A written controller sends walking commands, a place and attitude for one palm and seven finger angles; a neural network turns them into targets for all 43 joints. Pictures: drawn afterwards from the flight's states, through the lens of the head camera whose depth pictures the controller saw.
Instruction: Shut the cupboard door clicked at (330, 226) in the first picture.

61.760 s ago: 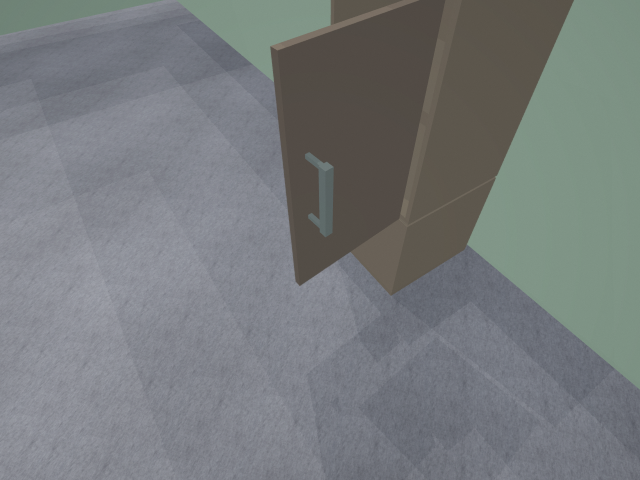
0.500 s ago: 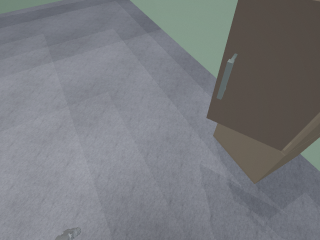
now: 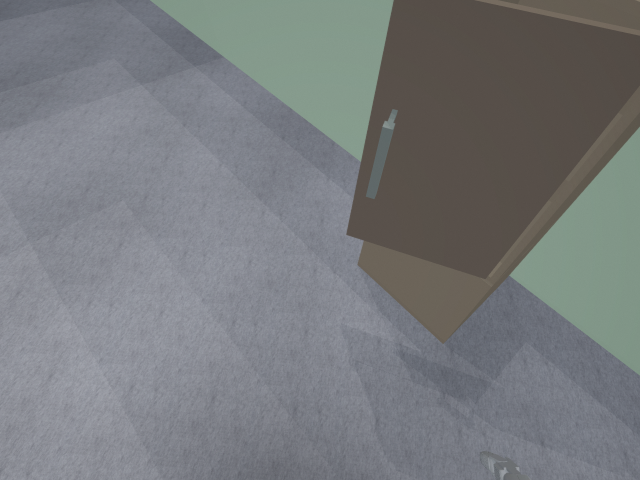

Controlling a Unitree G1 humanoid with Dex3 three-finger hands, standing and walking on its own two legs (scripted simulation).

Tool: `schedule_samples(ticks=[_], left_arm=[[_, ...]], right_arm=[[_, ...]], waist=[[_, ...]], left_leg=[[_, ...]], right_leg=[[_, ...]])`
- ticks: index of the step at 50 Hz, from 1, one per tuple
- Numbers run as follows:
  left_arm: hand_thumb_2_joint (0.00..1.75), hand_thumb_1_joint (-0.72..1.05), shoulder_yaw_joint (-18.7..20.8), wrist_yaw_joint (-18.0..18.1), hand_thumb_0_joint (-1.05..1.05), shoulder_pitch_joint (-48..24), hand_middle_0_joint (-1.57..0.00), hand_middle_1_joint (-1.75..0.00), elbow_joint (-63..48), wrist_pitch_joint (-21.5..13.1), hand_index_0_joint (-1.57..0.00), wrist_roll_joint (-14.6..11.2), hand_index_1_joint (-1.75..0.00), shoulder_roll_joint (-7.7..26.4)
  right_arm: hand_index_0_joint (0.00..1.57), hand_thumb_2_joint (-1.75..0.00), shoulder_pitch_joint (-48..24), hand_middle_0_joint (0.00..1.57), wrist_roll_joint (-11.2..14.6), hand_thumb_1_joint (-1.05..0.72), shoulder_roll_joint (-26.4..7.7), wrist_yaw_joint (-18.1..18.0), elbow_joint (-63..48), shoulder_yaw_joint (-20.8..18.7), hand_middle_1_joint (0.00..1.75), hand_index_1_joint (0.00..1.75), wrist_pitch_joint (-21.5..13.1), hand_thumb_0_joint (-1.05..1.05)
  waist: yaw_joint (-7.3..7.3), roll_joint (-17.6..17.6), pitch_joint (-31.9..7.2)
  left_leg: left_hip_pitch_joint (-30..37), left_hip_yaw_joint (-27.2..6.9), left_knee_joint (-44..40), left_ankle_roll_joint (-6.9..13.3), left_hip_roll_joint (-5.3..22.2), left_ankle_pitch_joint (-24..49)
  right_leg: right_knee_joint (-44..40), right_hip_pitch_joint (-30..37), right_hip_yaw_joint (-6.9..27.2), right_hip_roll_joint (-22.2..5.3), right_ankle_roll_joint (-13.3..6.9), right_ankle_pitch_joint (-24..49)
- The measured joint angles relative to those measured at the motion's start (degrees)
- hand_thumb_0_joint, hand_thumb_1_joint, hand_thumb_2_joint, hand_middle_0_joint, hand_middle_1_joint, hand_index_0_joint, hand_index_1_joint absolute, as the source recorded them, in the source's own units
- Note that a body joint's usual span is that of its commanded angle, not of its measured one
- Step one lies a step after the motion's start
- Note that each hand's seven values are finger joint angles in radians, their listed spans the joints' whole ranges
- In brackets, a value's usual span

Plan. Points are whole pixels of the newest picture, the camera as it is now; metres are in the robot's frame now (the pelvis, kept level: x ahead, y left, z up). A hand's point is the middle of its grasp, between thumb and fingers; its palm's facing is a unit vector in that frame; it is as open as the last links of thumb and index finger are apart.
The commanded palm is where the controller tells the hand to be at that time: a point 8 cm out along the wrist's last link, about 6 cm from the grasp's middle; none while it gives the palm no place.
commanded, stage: turn to face it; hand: left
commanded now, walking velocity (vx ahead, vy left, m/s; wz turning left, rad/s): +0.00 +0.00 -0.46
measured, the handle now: (381, 156) +0.68 -0.06 -0.03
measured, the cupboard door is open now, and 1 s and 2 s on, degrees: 29 29 29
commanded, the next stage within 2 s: take the last steps up to it in 0.30 s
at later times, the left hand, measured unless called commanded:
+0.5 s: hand (220, 466) +0.15 +0.14 -0.14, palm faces -0.22 -0.94 -0.26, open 7.4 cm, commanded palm none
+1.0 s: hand (259, 412) +0.23 +0.10 -0.16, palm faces -0.31 -0.94 -0.16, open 7.4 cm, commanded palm none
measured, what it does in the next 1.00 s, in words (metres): walks ahead, turning right: right foot, then left foot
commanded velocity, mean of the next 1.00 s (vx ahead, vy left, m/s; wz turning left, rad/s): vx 0.15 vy -0.05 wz -0.20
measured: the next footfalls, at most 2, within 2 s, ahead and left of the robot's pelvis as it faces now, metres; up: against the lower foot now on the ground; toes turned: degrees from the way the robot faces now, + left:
right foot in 0.38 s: +0.00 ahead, -0.14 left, +0.00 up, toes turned -14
left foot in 0.72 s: +0.13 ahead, +0.07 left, +0.00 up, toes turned -8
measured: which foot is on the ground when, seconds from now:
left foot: down 0.00-0.38, up 0.40-0.70, down 0.72-1.00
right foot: up 0.00-0.36, down 0.38-0.72, up 0.74-1.00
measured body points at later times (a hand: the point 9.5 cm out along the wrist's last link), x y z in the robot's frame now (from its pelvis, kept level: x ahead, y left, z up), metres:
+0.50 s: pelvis +0.01 -0.02 +0.00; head +0.03 -0.06 +0.45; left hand +0.16 +0.19 -0.12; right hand -0.04 -0.28 -0.16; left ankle +0.00 +0.10 -0.67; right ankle -0.04 -0.13 -0.73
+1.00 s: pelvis +0.11 -0.06 +0.02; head +0.15 -0.05 +0.46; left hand +0.24 +0.15 -0.14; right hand +0.00 -0.26 -0.13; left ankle +0.09 +0.08 -0.73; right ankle +0.11 -0.20 -0.68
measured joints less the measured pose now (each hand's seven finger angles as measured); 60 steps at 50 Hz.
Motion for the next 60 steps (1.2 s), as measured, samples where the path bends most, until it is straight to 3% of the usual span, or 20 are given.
schedule_samples(ticks=[4,8,11,15,19,22,25,27,31,35,36,39,41,43,47,51,56,58,60], left_arm=[[0.90,0.91,0.9,-0.9,0.01,-0.7,-0.21,-0.30,0.2,0.5,-0.20,0.6,-0.30,1.5],[0.90,0.91,1.3,-1.3,0.01,-1.4,-0.20,-0.30,-0.2,0.7,-0.20,0.5,-0.30,2.1],[0.90,0.91,1.2,-1.3,0.01,-2.1,-0.20,-0.30,-0.2,0.9,-0.20,0.4,-0.30,2.0],[0.90,0.91,0.4,-1.3,0.01,-3.4,-0.20,-0.30,0.0,0.7,-0.20,0.4,-0.29,0.9],[0.90,0.91,-0.6,-1.1,0.01,-3.8,-0.20,-0.30,-0.5,-0.9,-0.20,0.5,-0.30,0.0],[0.90,0.91,-1.7,-0.3,0.01,-4.2,-0.20,-0.30,0.2,-2.2,-0.20,0.6,-0.30,-2.3],[0.90,0.91,-2.1,0.3,0.01,-3.4,-0.20,-0.30,0.6,-2.4,-0.20,0.5,-0.30,-3.7],[0.90,0.91,-2.1,0.4,0.01,-2.6,-0.21,-0.30,1.1,-2.7,-0.20,0.5,-0.30,-4.0],[0.90,0.91,-2.0,0.1,0.01,-0.9,-0.21,-0.30,2.5,-3.3,-0.20,0.7,-0.30,-3.8],[0.90,0.91,-1.5,-0.3,0.01,1.3,-0.21,-0.30,4.1,-3.3,-0.20,0.6,-0.30,-3.2],[0.90,0.91,-1.4,-0.4,0.01,2.1,-0.21,-0.30,4.4,-3.1,-0.20,0.4,-0.30,-3.1],[0.90,0.91,-0.8,-0.8,0.01,3.1,-0.21,-0.30,6.0,-1.7,-0.20,0.5,-0.30,-2.1],[0.90,0.91,-0.5,-1.3,0.01,3.0,-0.20,-0.30,6.7,-1.3,-0.20,1.0,-0.30,-1.7],[0.90,0.91,-0.3,-1.7,0.01,2.3,-0.20,-0.30,6.7,-1.4,-0.20,1.1,-0.30,-1.5],[0.90,0.91,-0.3,-1.8,0.01,0.4,-0.20,-0.30,5.6,-2.0,-0.20,0.7,-0.30,-1.6],[0.90,0.91,-0.7,-1.7,0.01,-1.7,-0.20,-0.30,5.0,-2.2,-0.20,0.6,-0.29,-2.1],[0.90,0.91,-1.1,-1.7,0.01,-2.9,-0.20,-0.30,4.6,-3.6,-0.20,0.7,-0.30,-2.5],[0.90,0.91,-1.1,-1.1,0.01,-3.6,-0.20,-0.30,5.1,-5.1,-0.20,0.7,-0.30,-3.5],[0.90,0.91,-1.6,-0.4,0.01,-3.7,-0.20,-0.30,5.4,-5.6,-0.20,0.3,-0.30,-4.6]], right_arm=[[0.20,-0.90,1.6,0.20,-0.9,-0.90,1.0,-0.4,-0.3,1.2,0.30,0.30,-0.2,0.01],[0.20,-0.90,3.3,0.20,-1.0,-0.90,1.2,-0.7,0.6,1.4,0.30,0.30,-0.3,0.01],[0.20,-0.90,4.7,0.20,-1.0,-0.90,1.1,-0.6,1.7,1.1,0.30,0.30,-0.3,0.01],[0.20,-0.90,6.3,0.20,-1.1,-0.90,0.3,-0.2,3.6,0.3,0.30,0.30,0.0,0.01],[0.20,-0.90,8.7,0.20,-0.4,-0.90,-0.8,0.2,5.4,-0.7,0.30,0.30,0.6,0.01],[0.20,-0.90,8.4,0.20,0.0,-0.90,-2.6,-0.1,7.1,-1.5,0.30,0.30,2.5,0.01],[0.20,-0.90,8.3,0.19,-0.3,-0.91,-2.7,0.1,7.9,-1.6,0.30,0.30,2.8,0.01],[0.19,-0.90,8.3,0.19,-0.6,-0.91,-2.1,0.6,7.8,-1.4,0.30,0.30,2.4,0.01],[0.19,-0.90,8.3,0.19,-0.8,-0.91,-0.4,1.4,7.4,-1.1,0.30,0.30,1.3,0.01],[0.19,-0.90,8.4,0.19,-0.9,-0.91,0.9,1.5,6.7,-0.5,0.30,0.30,-0.6,0.01],[0.20,-0.90,8.7,0.19,-1.0,-0.91,1.0,1.4,6.4,-0.3,0.30,0.30,-1.5,0.01],[0.20,-0.90,9.0,0.20,-1.6,-0.90,2.2,0.7,6.2,0.4,0.30,0.30,-2.8,0.01],[0.20,-0.90,10.4,0.20,-1.7,-0.90,2.7,0.2,6.1,0.7,0.30,0.30,-3.3,0.01],[0.20,-0.90,11.8,0.20,-1.7,-0.90,3.1,-0.2,6.8,1.0,0.30,0.30,-3.6,0.01],[0.20,-0.90,14.1,0.20,-1.4,-0.90,3.5,-0.4,9.1,1.3,0.30,0.30,-3.6,0.01],[0.20,-0.90,15.5,0.20,-1.4,-0.90,3.6,-0.1,11.0,0.9,0.30,0.30,-3.0,0.01],[0.20,-0.90,16.8,0.20,-1.1,-0.90,3.3,0.4,12.8,0.1,0.30,0.30,-1.9,0.01],[0.20,-0.90,15.6,0.20,-0.4,-0.90,2.7,0.6,13.9,-0.3,0.30,0.30,-0.9,0.01],[0.20,-0.90,13.8,0.20,-0.1,-0.90,2.3,0.6,14.0,-0.6,0.30,0.30,0.0,0.01]], waist=[[-0.05,-0.3,0.8],[-0.29,0.6,1.2],[-0.92,1.4,1.2],[-2.22,3.1,1.2],[-3.05,3.7,0.0],[-3.53,6.5,-0.1],[-3.62,6.5,-0.6],[-3.69,5.7,-1.1],[-3.21,3.5,-2.1],[-2.44,1.7,-2.7],[-2.40,1.5,-3.2],[-2.75,-0.5,-3.4],[-3.21,-0.6,-3.4],[-3.29,-0.4,-2.9],[-2.90,0.5,-1.5],[-3.36,1.4,-0.1],[-4.32,2.5,0.6],[-3.90,4.2,1.3],[-3.88,5.0,1.9]], left_leg=[[2.5,2.5,-2.5,1.6,1.7,0.5],[4.5,4.6,-5.5,1.5,3.3,1.6],[5.1,6.1,-5.9,1.3,4.2,1.5],[5.1,7.8,-4.1,0.5,5.5,0.1],[3.4,9.5,1.7,-1.1,6.2,-3.3],[-1.9,3.9,15.7,-1.8,4.8,-12.5],[-6.3,1.9,26.0,-2.4,3.1,-11.4],[-7.6,1.9,26.9,-2.8,2.9,-9.2],[-6.2,2.5,18.2,-2.9,3.0,-7.1],[-0.4,3.4,3.0,-2.2,2.3,-2.7],[1.1,3.2,-0.4,-1.3,2.2,-2.2],[1.9,5.0,0.9,1.2,2.1,-2.2],[4.1,5.6,-1.7,1.2,2.5,-1.4],[6.8,5.9,-5.5,0.9,2.7,-0.3],[11.4,6.6,-11.2,0.1,3.2,1.1],[14.4,7.5,-12.5,-1.3,3.8,-0.2],[15.4,8.2,-5.6,-3.8,5.5,-6.8],[11.1,5.4,6.2,-1.7,6.8,-12.0],[5.2,1.5,19.1,-0.3,5.3,-13.9]], right_leg=[[19.3,-6.1,-5.1,-1.5,1.5,-3.2],[23.6,-7.3,-7.1,-4.0,2.7,-0.5],[19.2,-5.6,-7.9,-5.4,2.8,-0.3],[7.1,-0.6,-9.7,-6.0,2.1,-0.5],[-8.9,6.7,-10.6,-5.7,0.1,7.6],[-7.6,6.5,-10.4,-4.6,-0.9,4.4],[-10.5,8.3,-9.8,-4.6,-1.1,5.8],[-12.6,9.5,-9.5,-4.6,-1.3,6.7],[-15.0,11.4,-9.0,-4.4,-1.5,7.0],[-12.8,11.9,-8.4,-3.9,-1.0,4.5],[-10.3,10.9,-8.1,-3.6,-1.2,2.8],[6.7,4.2,-7.5,-3.6,-2.3,-3.1],[16.2,-0.7,-8.4,-3.9,-2.2,-0.9],[20.4,-4.3,-8.9,-4.7,-1.6,2.5],[17.8,-8.5,-9.2,-6.6,-0.5,7.7],[7.3,-8.2,-10.5,-8.0,-0.3,10.3],[-7.3,-1.4,-12.5,-6.9,-1.7,12.5],[-4.9,-1.3,-13.3,-5.6,-3.4,9.7],[-5.7,0.6,-14.2,-5.2,-3.6,9.1]])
